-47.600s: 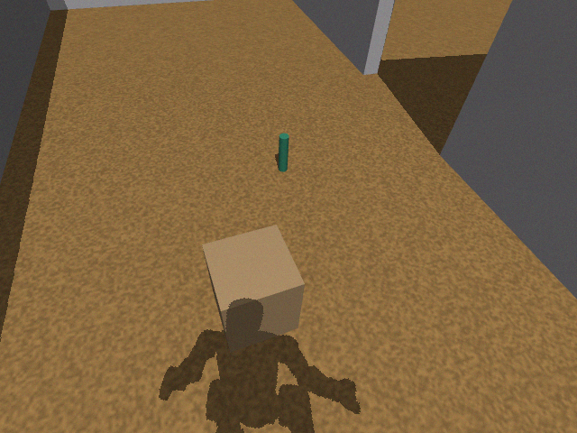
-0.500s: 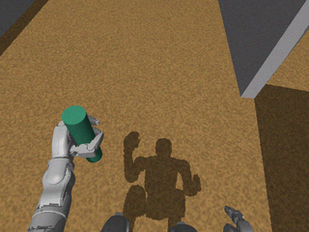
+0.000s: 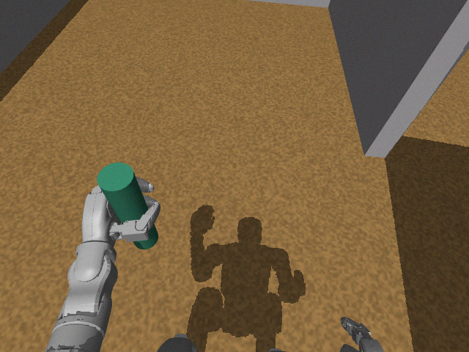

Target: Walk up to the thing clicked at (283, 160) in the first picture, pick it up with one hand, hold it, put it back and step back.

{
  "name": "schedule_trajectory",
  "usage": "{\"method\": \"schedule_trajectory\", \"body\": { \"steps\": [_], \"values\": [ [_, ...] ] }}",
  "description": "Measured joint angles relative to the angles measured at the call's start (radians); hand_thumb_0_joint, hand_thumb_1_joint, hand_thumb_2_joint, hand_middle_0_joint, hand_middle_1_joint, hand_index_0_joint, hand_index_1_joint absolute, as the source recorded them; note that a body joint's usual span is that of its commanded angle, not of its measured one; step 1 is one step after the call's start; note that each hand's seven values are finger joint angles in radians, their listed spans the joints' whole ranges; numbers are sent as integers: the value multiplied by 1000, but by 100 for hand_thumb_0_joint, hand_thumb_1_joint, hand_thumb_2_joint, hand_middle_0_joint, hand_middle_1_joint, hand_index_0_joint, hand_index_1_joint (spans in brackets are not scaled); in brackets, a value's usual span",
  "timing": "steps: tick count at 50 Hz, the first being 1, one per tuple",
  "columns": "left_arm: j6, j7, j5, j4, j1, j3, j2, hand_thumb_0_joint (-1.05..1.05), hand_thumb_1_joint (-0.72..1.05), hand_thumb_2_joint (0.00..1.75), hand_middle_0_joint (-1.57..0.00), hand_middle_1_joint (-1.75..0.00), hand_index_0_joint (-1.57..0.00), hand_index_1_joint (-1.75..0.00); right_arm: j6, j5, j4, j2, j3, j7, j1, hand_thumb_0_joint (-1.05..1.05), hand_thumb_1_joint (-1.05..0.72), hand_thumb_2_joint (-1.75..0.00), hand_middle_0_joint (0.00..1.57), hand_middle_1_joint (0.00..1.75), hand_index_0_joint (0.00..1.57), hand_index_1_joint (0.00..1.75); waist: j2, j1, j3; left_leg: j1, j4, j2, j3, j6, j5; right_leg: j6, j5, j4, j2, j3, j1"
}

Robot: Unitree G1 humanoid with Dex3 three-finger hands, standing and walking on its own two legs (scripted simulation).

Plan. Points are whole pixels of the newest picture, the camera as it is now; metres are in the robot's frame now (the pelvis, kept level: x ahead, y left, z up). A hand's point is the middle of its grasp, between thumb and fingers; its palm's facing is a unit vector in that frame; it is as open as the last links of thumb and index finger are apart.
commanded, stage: hold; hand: left
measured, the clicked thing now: (133, 212) +0.33 +0.18 +0.03
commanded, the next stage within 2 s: none
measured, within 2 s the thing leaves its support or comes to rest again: neither
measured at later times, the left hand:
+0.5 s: hand (138, 211) +0.32 +0.17 +0.05, palm faces +0.13 -0.99 +0.00, open 6.5 cm
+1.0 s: hand (138, 216) +0.31 +0.17 +0.05, palm faces +0.12 -0.99 +0.00, open 6.5 cm
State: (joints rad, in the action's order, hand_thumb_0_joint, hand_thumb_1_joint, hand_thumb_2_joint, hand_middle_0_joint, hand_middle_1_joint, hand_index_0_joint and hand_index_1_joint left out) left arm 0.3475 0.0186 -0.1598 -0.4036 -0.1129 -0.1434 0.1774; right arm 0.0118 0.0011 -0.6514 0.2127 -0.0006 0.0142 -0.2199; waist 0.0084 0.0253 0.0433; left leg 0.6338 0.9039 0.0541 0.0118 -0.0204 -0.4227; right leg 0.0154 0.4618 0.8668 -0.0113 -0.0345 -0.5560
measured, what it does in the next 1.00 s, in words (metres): stands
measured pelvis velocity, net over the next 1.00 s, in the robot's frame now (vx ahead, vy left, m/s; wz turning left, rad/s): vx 0.00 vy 0.00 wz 0.00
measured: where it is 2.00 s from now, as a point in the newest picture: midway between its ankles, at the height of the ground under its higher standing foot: outside the picture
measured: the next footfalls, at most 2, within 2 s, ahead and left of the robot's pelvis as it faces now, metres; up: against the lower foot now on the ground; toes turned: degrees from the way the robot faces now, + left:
none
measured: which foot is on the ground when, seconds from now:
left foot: down 0.00-1.00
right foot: down 0.00-1.00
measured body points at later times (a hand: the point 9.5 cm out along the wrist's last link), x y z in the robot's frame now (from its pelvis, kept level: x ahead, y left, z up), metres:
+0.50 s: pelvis +0.00 +0.00 +0.01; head +0.05 +0.01 +0.46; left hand +0.31 +0.22 +0.05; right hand +0.14 -0.24 -0.10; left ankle +0.02 +0.13 -0.69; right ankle -0.02 -0.13 -0.69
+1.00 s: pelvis +0.00 +0.00 +0.01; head +0.04 +0.01 +0.46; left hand +0.30 +0.22 +0.06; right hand +0.13 -0.24 -0.10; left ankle +0.02 +0.13 -0.69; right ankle -0.02 -0.13 -0.69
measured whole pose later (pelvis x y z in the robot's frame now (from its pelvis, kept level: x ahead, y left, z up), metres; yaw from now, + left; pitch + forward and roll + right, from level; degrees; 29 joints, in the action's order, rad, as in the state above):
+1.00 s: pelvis +0.00 +0.00 +0.01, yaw +0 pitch +6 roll -1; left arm 0.35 0.02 -0.15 -0.39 -0.08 -0.12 0.16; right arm 0.02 0.00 -0.66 0.21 0.00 0.01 -0.21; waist 0.01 0.02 0.02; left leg 0.55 0.83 0.05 0.01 -0.02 -0.39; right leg 0.02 0.43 0.80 -0.01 -0.03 -0.48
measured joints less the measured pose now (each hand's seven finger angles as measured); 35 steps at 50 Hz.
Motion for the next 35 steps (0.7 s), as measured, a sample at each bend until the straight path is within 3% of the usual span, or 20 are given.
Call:
{"method": "schedule_trajectory", "body": {
  "steps": [35],
  "values": [
    [-13,-7,5,30,34,24,-13,0,4,109,-91,-106,-94,-108,4,-1,-5,-2,-1,-6,6,1,-91,-90,21,30,20,30,1,-7,-16,-79,-65,-4,-3,0,29,1,-28,-62,-3,1,77]
  ]
}}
